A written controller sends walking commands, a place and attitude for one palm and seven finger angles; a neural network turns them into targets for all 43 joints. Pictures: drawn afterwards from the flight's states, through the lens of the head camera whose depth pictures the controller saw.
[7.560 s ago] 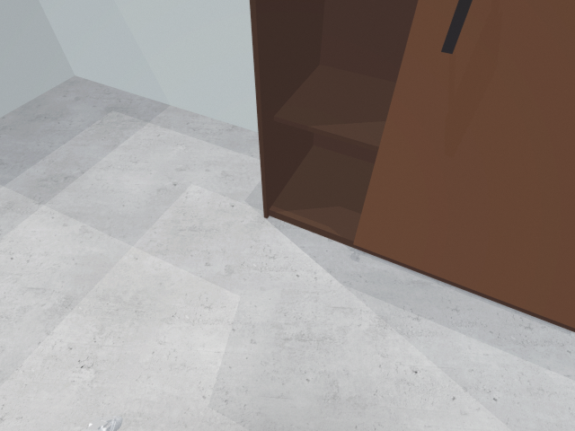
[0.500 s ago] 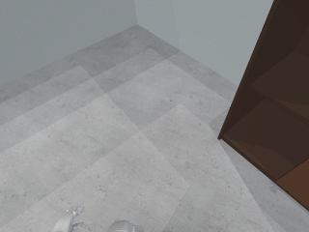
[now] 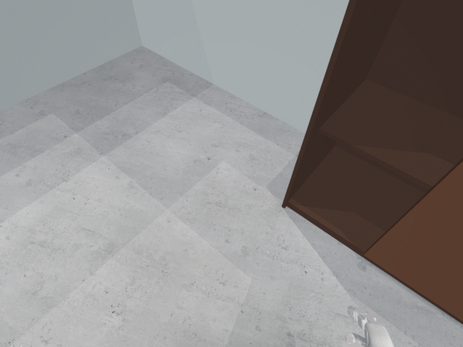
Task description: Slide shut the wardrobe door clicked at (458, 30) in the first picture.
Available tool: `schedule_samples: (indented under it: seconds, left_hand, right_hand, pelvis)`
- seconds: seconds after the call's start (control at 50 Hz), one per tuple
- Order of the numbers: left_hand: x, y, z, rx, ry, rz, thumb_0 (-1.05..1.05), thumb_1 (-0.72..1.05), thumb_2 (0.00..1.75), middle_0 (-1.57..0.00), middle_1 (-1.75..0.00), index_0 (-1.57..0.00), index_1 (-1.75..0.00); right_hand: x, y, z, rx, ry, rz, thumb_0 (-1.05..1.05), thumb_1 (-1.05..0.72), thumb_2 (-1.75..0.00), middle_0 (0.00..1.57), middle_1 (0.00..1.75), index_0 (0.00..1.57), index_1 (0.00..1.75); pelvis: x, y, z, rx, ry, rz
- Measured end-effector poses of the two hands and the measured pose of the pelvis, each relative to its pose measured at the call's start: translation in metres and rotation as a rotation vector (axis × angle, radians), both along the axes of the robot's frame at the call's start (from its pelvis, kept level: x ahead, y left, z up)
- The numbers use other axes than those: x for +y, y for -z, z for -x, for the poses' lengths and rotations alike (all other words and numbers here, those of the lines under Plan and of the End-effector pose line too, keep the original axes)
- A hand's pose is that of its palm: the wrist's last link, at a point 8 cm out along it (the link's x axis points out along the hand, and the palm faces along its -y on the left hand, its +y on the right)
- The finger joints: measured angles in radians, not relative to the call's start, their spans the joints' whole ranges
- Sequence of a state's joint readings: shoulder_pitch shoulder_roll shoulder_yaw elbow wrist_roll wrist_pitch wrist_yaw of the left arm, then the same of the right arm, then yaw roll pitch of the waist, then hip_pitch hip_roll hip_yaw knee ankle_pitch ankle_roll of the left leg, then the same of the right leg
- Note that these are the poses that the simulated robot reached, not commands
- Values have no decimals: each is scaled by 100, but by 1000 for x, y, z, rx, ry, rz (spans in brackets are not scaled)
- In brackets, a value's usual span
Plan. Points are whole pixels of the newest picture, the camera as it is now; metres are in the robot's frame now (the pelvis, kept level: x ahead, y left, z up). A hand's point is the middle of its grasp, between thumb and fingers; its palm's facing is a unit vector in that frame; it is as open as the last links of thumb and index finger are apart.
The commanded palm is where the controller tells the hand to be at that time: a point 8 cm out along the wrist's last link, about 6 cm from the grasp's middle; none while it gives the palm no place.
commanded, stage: turn to face it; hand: right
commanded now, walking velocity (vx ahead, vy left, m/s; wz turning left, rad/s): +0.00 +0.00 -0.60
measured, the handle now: out of the picture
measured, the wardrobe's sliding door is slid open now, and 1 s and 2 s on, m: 0.41 0.41 0.41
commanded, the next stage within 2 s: take the last steps up to it in 0.84 s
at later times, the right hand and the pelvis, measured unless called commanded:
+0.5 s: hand out of the picture -0.06 -0.27 -0.19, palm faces +0.35 +0.90 -0.27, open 7.4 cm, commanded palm none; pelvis -0.01 -0.04 -0.01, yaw -19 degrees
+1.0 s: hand out of the picture +0.01 -0.24 -0.15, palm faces +0.47 +0.85 -0.26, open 7.4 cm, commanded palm none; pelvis +0.00 -0.02 +0.00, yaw -28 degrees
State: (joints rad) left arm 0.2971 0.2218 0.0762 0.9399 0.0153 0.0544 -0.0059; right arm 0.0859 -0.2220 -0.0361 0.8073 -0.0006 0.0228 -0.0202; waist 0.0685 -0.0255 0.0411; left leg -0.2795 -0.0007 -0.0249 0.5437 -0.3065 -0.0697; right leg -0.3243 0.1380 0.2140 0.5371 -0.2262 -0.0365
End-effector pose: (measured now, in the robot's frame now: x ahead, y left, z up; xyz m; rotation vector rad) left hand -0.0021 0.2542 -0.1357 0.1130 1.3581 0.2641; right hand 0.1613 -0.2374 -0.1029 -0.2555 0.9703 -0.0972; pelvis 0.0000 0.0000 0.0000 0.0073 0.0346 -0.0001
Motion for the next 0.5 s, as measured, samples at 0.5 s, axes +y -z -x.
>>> schedule_samples:
  seconds: [0.5]
  left_hand:
    - [-78,-25,-187,-241,524,-66,1,91,90,-20,-30,-19,-30]
  right_hand:
    - [-70,50,240,359,493,-51,1,-91,-89,20,30,20,30]
  pelvis:
    - [-42,11,11,-32,324,-2]
